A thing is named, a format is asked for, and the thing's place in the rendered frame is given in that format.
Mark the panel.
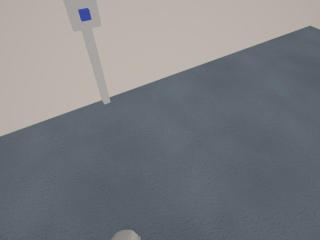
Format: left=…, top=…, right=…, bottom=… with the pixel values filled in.
left=63, top=0, right=111, bottom=105

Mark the left robot thigh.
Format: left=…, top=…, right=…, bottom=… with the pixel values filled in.
left=111, top=230, right=141, bottom=240

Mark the button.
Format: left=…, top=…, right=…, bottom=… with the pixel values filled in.
left=78, top=8, right=92, bottom=22

